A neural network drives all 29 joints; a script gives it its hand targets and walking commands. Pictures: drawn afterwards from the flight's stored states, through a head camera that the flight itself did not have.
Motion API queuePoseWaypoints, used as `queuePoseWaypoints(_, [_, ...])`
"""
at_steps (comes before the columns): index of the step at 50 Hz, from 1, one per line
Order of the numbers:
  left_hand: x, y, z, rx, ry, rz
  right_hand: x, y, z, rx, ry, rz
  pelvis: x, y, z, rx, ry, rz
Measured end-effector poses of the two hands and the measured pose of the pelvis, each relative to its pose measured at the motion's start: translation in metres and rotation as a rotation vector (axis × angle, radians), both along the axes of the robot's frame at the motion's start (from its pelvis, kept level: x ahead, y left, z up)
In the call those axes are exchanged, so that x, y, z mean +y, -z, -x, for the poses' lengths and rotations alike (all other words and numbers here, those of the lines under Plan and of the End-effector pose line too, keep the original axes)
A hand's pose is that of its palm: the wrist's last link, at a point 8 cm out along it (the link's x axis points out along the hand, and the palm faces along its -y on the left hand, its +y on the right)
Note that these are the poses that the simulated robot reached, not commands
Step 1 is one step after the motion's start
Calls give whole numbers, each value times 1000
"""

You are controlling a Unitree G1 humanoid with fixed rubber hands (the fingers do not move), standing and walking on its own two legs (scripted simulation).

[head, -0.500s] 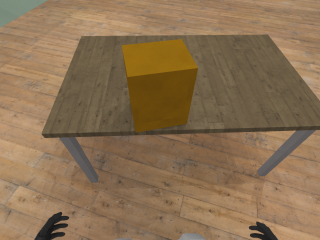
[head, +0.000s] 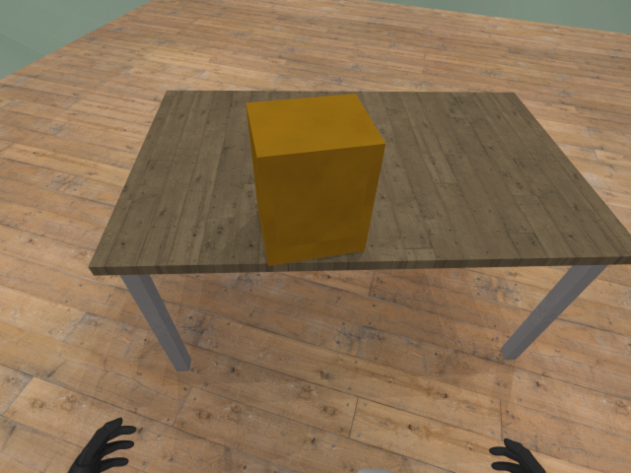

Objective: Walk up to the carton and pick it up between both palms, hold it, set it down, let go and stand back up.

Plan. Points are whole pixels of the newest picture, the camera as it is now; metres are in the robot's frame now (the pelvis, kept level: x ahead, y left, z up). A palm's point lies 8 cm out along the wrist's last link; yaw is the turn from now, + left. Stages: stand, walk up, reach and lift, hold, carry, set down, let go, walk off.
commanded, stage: walk up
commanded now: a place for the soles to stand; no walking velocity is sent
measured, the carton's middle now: (310, 183) +0.63 +0.01 -0.02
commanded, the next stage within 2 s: none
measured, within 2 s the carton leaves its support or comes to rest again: neither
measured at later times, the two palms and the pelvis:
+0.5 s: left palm out of the picture +0.13 +0.29 -0.07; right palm out of the picture +0.11 -0.28 -0.08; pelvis +0.01 +0.01 +0.00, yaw +0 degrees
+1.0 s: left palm out of the picture +0.14 +0.28 -0.07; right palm (522, 418) +0.21 -0.30 -0.09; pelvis +0.10 -0.02 +0.01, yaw -1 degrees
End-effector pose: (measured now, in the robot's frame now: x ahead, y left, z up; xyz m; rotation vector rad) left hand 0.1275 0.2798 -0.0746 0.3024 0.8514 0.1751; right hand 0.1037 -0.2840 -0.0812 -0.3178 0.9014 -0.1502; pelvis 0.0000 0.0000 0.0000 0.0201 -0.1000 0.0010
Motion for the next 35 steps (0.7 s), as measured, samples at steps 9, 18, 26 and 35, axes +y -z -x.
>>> queuePoseWaypoints(9, [3, 0, -2, 10, 0, 5, 3, -2, -1, 14, 0, 2, 4, -2, -3, 10, 0, 5])
queuePoseWaypoints(18, [5, 1, -6, 17, 0, 8, 5, -3, -5, 21, 0, 6, 6, -3, -7, 17, 0, 8])
queuePoseWaypoints(26, [5, -1, -8, 17, -2, 15, 5, -4, -6, 28, -2, -5, 5, -5, -14, 28, 0, 9])
queuePoseWaypoints(35, [-17, 0, -40, 13, -5, -3, -24, 11, 2, 125, 36, -10, -21, -1, -44, 62, 12, -10])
